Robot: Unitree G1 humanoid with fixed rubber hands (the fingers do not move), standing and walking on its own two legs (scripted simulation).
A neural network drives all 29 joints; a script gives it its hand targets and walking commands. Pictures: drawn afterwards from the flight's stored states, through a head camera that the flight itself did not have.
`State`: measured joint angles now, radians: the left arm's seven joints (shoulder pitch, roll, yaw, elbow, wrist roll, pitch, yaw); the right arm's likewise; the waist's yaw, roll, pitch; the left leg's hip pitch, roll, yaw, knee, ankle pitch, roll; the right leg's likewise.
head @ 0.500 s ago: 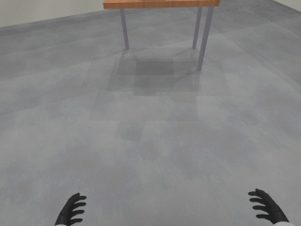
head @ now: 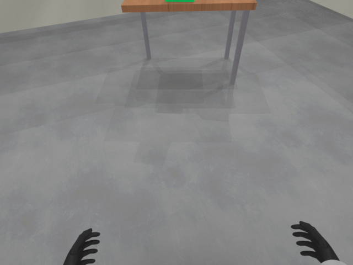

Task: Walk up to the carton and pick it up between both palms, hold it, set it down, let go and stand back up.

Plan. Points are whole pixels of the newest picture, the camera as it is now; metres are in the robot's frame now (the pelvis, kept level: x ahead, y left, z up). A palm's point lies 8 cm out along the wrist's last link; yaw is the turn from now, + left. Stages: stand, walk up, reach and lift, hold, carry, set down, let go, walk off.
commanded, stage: stand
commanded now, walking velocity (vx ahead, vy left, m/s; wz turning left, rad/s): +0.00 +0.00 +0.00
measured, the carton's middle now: out of the picture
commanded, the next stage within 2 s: walk up in 0.02 s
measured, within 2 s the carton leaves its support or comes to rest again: neither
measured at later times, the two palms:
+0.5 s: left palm (66, 246) +0.18 +0.29 -0.06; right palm (352, 264) +0.15 -0.34 -0.06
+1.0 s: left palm (88, 201) +0.27 +0.25 -0.02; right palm (351, 209) +0.26 -0.39 -0.05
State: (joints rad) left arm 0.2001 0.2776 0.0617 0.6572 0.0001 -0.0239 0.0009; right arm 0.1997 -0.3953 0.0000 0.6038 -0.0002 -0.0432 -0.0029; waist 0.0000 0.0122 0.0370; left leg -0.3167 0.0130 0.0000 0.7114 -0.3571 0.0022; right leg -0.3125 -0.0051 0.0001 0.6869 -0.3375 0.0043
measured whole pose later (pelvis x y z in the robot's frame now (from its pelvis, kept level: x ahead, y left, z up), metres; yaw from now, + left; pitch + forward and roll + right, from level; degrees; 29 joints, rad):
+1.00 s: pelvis +0.16 -0.07 +0.03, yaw +0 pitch -2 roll +1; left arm 0.31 0.40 0.12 0.68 0.00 -0.08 -0.06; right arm 0.35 -0.52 0.00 0.62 0.00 -0.05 0.08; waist 0.00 0.05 0.00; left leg -0.57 0.09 -0.03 0.89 -0.25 0.02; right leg -0.23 -0.02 -0.03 0.41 -0.20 -0.07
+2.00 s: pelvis +0.48 -0.07 +0.03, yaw +0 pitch -3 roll +3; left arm 0.32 0.40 0.09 0.68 0.00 -0.08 -0.05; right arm 0.35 -0.51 0.00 0.64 0.00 -0.05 0.06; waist 0.01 0.04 0.05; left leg -0.55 0.08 -0.01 1.02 -0.23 0.01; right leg -0.19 -0.01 -0.05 0.40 -0.16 -0.06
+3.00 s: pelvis +0.77 -0.06 +0.03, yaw +1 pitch -3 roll +3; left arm 0.32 0.41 0.09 0.68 0.00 -0.08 -0.04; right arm 0.35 -0.50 0.00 0.64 0.00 -0.04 0.07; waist 0.01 0.04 0.05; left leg -0.49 0.05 0.00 0.91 -0.31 0.04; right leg -0.21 -0.06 -0.05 0.45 -0.20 -0.03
